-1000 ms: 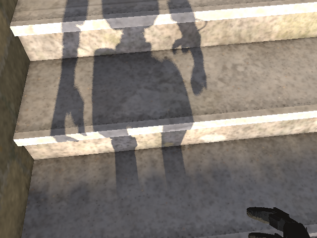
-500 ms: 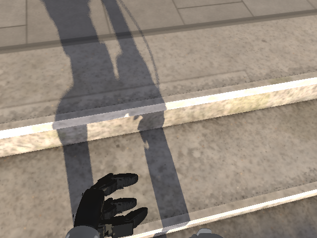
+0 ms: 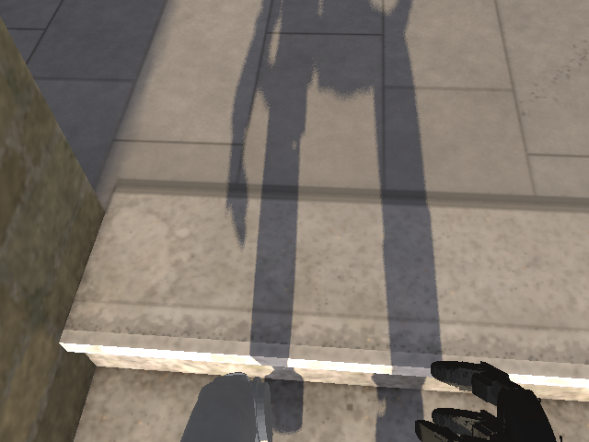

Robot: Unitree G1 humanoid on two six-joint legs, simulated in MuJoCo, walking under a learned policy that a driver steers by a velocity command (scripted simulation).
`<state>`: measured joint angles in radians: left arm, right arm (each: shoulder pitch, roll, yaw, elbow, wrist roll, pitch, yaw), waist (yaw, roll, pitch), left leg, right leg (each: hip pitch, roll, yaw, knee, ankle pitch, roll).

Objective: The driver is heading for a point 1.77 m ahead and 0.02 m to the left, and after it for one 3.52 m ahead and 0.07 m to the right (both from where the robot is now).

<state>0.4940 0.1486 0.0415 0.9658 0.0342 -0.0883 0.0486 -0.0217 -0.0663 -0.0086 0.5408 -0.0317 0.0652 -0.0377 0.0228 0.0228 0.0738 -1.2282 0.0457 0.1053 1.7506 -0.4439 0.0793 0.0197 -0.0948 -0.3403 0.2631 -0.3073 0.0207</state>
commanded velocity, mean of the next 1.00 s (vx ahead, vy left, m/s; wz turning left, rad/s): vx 0.02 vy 0.00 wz -0.02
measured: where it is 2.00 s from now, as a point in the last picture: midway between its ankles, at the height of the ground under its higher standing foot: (293, 243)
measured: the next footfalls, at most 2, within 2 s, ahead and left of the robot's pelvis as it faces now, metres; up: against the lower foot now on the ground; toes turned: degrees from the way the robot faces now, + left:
left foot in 0.06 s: +0.25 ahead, +0.10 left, +0.17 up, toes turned +9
right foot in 0.92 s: +0.25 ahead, -0.10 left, +0.18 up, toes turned -3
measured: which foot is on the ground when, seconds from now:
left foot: up 0.00-0.04, down 0.06-0.92, up 0.94-1.00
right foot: down 0.00-0.10, up 0.12-0.90, down 0.92-1.00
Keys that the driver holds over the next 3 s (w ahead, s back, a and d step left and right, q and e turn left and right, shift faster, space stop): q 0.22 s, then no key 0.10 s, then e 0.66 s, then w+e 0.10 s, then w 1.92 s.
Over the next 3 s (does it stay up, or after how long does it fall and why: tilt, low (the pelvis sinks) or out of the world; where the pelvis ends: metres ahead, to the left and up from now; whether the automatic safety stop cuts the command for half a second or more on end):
stays up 1.28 0.02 0.35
